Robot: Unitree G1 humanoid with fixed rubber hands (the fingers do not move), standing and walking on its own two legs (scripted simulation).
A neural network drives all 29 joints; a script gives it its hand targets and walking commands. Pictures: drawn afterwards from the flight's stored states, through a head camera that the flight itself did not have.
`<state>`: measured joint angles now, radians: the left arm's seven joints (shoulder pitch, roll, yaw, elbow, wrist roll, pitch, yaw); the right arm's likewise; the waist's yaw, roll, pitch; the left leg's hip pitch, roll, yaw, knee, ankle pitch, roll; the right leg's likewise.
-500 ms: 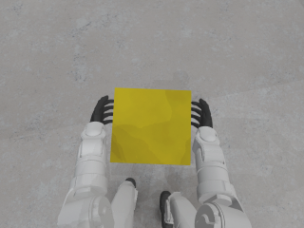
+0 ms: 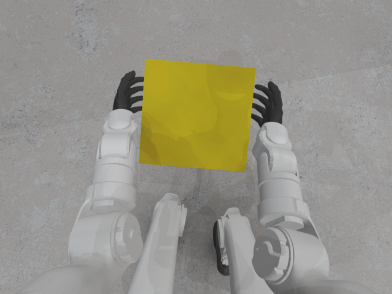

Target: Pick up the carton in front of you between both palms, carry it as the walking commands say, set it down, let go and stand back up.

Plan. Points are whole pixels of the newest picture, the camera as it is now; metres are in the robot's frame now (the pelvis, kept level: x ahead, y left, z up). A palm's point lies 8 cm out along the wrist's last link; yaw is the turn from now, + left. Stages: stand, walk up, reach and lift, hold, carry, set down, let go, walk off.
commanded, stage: set down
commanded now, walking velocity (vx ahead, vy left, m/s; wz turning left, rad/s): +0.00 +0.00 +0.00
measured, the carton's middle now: (196, 119) +0.47 +0.06 -0.18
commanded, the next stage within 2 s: none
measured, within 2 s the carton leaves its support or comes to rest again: rests again in 1.66 s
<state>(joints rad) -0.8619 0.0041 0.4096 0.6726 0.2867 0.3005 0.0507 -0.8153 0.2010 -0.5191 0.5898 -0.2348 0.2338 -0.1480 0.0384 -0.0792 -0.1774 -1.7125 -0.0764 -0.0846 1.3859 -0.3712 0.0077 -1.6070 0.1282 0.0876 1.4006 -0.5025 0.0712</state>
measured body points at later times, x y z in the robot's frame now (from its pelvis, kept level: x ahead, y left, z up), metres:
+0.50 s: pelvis -0.02 -0.01 -0.12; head +0.28 +0.05 +0.21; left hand +0.46 +0.24 -0.25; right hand +0.49 -0.06 -0.23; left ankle +0.10 +0.10 -0.56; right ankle +0.06 -0.14 -0.56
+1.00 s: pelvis -0.03 -0.01 -0.19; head +0.32 +0.05 +0.08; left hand +0.48 +0.25 -0.36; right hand +0.51 -0.05 -0.35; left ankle +0.10 +0.10 -0.56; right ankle +0.06 -0.14 -0.56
